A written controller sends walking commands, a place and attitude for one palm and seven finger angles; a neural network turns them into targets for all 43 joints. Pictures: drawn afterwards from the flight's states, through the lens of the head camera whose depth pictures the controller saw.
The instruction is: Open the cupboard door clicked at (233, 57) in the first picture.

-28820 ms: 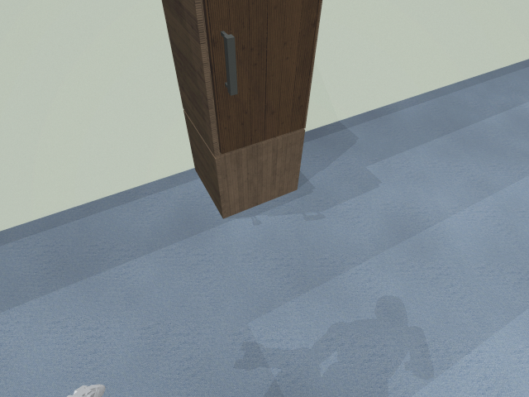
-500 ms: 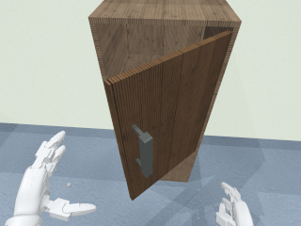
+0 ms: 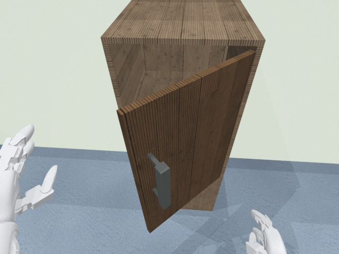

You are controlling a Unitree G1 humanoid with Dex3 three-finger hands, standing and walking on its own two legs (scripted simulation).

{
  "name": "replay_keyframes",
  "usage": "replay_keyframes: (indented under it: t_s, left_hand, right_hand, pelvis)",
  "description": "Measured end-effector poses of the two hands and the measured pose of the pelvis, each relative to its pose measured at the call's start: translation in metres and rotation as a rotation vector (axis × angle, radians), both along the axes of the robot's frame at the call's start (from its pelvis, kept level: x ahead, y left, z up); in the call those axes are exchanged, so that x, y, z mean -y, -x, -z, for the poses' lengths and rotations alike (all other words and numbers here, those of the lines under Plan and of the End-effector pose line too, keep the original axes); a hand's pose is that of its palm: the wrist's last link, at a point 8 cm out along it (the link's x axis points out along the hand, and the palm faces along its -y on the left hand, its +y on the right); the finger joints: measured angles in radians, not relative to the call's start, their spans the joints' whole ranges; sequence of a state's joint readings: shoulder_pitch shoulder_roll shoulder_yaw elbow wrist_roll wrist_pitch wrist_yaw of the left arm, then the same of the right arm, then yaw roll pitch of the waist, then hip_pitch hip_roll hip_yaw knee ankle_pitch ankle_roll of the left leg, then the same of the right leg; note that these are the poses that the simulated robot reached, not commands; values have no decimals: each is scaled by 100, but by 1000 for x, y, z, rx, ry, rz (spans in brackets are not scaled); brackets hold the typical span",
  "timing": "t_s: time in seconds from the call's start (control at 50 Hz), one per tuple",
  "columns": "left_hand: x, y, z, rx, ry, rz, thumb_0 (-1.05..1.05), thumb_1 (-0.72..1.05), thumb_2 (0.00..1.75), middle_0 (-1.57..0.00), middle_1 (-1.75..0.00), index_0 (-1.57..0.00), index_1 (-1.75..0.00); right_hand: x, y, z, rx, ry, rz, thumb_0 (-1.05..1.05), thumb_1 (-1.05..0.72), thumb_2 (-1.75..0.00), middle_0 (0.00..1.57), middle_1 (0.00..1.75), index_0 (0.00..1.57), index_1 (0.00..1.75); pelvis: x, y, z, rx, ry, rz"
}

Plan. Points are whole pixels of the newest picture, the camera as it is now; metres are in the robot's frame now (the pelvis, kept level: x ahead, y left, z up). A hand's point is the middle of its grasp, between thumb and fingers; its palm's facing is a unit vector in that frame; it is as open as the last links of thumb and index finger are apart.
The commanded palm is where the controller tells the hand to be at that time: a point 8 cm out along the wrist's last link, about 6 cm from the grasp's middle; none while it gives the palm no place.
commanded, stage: draw the hand back to the body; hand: left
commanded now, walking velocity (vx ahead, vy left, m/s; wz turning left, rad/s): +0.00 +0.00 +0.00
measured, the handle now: (158, 181) +0.29 +0.07 +0.02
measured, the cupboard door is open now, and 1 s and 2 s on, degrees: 43 43 43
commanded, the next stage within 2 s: step back with the hand held close in 0.40 s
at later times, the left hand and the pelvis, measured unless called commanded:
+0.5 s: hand (52, 184) +0.18 +0.24 +0.15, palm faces +0.44 -0.81 -0.40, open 7.4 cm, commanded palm +0.14 +0.28 +0.18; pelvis +0.00 -0.02 +0.00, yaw +0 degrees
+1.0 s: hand (29, 201) +0.15 +0.26 +0.15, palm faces +0.33 -0.80 -0.51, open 7.4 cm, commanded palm +0.09 +0.30 +0.18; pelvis -0.06 +0.01 +0.00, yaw -2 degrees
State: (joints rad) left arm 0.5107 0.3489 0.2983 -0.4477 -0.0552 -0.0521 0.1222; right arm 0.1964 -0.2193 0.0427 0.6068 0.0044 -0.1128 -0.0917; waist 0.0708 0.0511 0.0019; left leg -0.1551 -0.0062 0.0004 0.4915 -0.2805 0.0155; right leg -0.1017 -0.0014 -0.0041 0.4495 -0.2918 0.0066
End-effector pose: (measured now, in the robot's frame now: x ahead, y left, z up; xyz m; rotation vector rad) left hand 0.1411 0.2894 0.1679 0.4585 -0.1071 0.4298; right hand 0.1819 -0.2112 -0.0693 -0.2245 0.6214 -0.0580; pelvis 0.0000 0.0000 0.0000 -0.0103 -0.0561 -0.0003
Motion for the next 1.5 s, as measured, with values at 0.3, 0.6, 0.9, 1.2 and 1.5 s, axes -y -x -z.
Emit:
replay_keyframes:
  t_s: [0.3,0.6,0.9,1.2,1.5]
  left_hand:
    - [10,-1,2,-6,23,-17,1,87,88,-21,-30,-21,-31]
    - [11,-4,-10,32,-33,-3,2,89,89,-21,-30,-21,-31]
    - [1,5,-4,-41,-114,133,2,89,89,-21,-30,-22,-31]
    - [-25,86,-5,91,-176,58,1,89,89,-21,-30,-22,-31]
    - [-37,169,-6,188,-155,-20,1,89,89,-21,-30,-22,-31]
  right_hand:
    - [22,2,2,-33,10,19,2,-90,-89,20,29,20,30]
    - [29,9,4,-49,1,35,2,-90,-89,20,29,20,30]
    - [38,56,-4,-112,52,178,2,-90,-89,20,29,20,30]
    - [7,121,8,-79,55,98,1,-90,-89,20,30,20,30]
    - [-6,166,21,-94,79,14,2,-90,-89,20,30,20,30]
  pelvis:
    - [15,0,-4,17,-3,3]
    - [20,5,-4,5,6,3]
    - [-1,39,-3,-49,3,42]
    - [-14,102,14,-21,21,-20]
    - [-17,167,23,-14,29,-86]
